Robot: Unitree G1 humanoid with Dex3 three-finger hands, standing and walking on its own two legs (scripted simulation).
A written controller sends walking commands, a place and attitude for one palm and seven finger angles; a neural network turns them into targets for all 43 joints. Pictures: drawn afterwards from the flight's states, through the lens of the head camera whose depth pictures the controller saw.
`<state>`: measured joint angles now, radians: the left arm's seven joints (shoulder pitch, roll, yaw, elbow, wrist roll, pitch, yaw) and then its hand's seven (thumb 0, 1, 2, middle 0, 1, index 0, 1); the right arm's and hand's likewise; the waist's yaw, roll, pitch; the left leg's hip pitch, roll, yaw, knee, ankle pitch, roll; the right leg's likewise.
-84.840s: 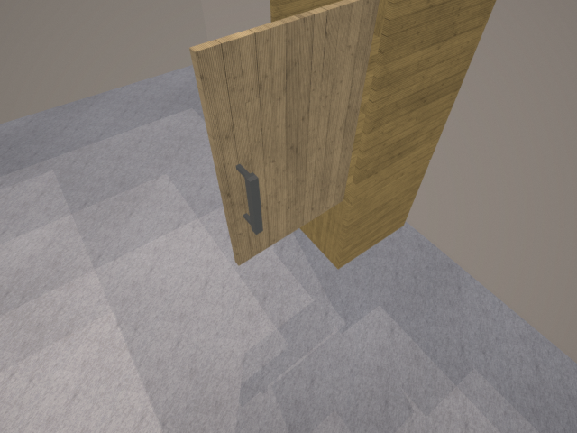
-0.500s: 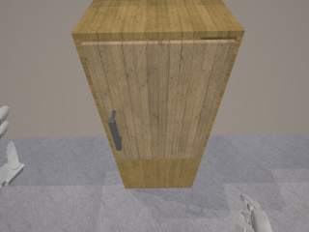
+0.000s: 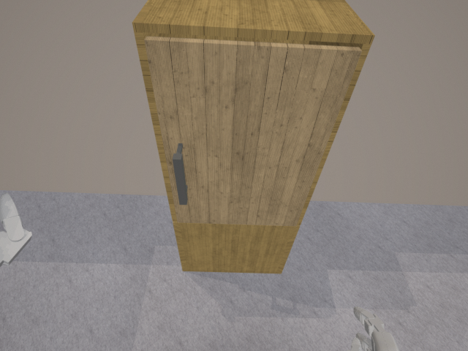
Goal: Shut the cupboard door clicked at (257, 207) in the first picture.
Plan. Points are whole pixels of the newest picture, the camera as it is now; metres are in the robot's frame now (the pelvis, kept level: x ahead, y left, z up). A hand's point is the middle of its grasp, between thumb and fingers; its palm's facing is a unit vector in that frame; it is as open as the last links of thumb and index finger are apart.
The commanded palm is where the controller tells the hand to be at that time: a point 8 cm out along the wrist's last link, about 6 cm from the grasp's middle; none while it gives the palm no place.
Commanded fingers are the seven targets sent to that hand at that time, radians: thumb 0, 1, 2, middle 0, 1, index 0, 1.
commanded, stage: step back with the hand held close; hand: left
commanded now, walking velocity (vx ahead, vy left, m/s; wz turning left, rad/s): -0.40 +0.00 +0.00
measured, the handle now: (181, 175) +0.54 +0.16 -0.07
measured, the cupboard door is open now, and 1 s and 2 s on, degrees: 0 0 0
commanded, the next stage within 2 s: stop stepping back and stand still in 0.68 s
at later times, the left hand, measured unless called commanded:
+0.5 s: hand out of the picture +0.13 +0.28 +0.19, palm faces +0.48 -0.75 -0.45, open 7.4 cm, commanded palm +0.06 +0.32 +0.19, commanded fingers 0.00 0.90 0.90 -0.20 -0.30 -0.20 -0.30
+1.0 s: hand out of the picture +0.04 +0.28 +0.19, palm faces +0.36 -0.80 -0.49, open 7.4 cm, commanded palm -0.05 +0.32 +0.19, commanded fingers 0.00 0.90 0.90 -0.20 -0.30 -0.20 -0.30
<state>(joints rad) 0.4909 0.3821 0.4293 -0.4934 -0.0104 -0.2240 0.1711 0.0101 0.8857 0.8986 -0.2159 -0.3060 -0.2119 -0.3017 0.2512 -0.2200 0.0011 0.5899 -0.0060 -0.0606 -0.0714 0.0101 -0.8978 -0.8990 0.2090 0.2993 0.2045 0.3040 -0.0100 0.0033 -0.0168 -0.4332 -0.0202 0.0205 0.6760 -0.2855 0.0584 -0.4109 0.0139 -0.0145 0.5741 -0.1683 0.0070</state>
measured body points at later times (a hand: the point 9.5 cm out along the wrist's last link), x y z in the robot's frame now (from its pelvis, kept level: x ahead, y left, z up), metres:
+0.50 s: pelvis -0.06 +0.01 +0.00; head -0.05 +0.05 +0.45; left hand +0.10 +0.32 +0.21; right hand +0.12 -0.24 -0.06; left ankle +0.07 +0.08 -0.72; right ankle +0.01 -0.13 -0.70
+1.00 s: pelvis -0.17 +0.01 +0.00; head -0.18 +0.05 +0.45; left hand +0.01 +0.32 +0.22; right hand -0.03 -0.23 -0.07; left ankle +0.05 +0.09 -0.71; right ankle -0.23 -0.14 -0.72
